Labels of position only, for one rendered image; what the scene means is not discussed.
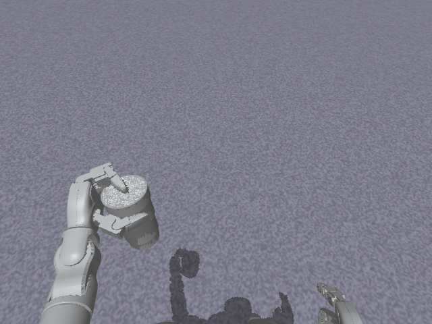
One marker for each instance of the cup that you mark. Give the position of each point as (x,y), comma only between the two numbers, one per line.
(136,200)

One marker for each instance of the left robot hand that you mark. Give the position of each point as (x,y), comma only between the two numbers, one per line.
(85,209)

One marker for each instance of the right robot hand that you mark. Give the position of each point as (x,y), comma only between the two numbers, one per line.
(345,312)

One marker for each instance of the left robot arm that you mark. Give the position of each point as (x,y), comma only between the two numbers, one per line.
(74,290)

